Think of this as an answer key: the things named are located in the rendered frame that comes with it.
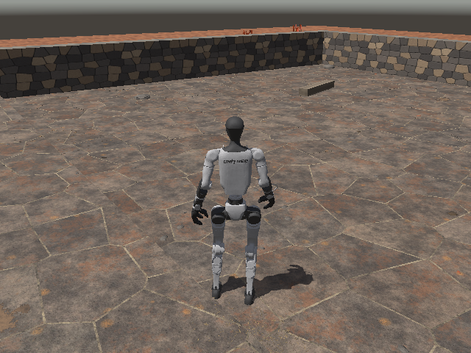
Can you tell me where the robot left forearm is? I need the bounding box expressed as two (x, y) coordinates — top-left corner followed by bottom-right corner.
(193, 179), (208, 210)

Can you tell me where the left robot hand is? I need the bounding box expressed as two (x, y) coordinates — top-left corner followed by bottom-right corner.
(191, 208), (208, 225)

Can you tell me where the robot left thigh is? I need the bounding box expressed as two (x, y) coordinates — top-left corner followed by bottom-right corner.
(211, 205), (226, 255)

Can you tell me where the robot left upper arm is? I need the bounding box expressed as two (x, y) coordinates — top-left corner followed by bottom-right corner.
(200, 149), (220, 190)

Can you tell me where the robot right forearm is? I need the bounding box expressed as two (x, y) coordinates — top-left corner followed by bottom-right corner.
(262, 177), (274, 199)

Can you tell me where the right robot hand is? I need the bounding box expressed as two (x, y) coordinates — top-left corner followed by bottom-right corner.
(258, 196), (275, 209)

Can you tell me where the robot head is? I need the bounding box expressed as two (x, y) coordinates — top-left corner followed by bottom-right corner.
(222, 116), (248, 152)

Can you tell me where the robot right upper arm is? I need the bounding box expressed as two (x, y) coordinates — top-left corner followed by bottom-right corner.
(250, 148), (269, 188)

